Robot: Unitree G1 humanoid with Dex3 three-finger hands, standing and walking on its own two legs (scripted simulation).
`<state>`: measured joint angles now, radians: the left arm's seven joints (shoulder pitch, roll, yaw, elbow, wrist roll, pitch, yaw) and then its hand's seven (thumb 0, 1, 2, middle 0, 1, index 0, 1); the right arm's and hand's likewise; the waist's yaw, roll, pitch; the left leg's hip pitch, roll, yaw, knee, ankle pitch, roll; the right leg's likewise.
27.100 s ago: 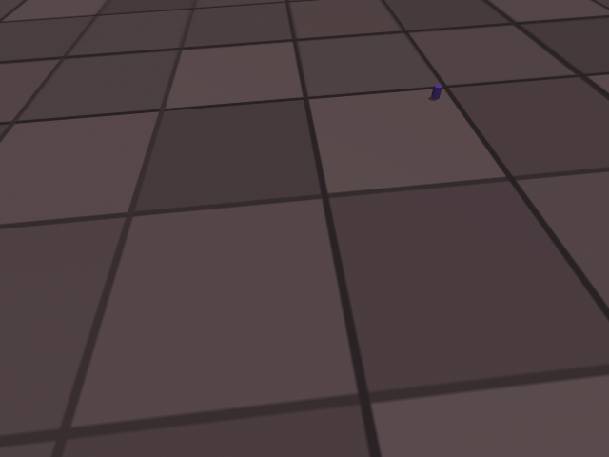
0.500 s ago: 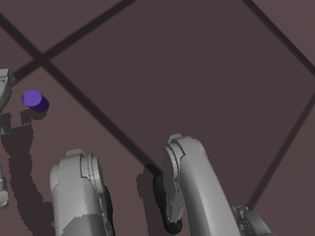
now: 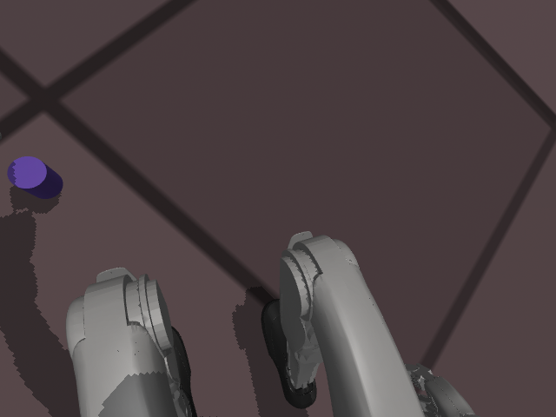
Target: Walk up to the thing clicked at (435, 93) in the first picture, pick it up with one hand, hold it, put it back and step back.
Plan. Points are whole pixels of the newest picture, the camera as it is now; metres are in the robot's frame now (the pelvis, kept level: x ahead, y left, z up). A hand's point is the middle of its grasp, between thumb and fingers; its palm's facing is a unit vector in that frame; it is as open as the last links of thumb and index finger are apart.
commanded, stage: rise first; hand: left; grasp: from above
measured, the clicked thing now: (37, 178) +0.48 +0.33 -0.29
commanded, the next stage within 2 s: approach in 0.78 s
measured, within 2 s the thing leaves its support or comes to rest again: neither
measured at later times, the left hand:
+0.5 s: hand out of the picture +0.44 +0.37 -0.16, palm faces -0.45 -0.09 -0.89, open 13.1 cm
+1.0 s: hand out of the picture +0.44 +0.36 -0.16, palm faces -0.48 -0.09 -0.87, open 12.7 cm
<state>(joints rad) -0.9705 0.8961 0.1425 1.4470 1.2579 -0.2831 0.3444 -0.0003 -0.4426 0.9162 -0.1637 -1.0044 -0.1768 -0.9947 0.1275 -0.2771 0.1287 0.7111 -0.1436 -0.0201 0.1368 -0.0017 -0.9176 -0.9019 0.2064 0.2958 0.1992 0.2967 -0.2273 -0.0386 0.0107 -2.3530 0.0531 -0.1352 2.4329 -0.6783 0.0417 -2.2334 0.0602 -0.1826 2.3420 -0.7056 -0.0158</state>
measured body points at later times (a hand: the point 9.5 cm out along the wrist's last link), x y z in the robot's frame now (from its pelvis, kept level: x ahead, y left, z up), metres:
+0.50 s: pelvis +0.00 +0.00 +0.00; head +0.24 +0.11 +0.37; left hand +0.46 +0.37 -0.11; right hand +0.08 -0.26 -0.09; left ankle +0.07 +0.12 -0.29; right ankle +0.09 -0.10 -0.29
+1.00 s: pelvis +0.00 +0.00 +0.01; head +0.24 +0.10 +0.37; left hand +0.46 +0.36 -0.11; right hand +0.06 -0.26 -0.09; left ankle +0.07 +0.12 -0.29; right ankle +0.09 -0.10 -0.29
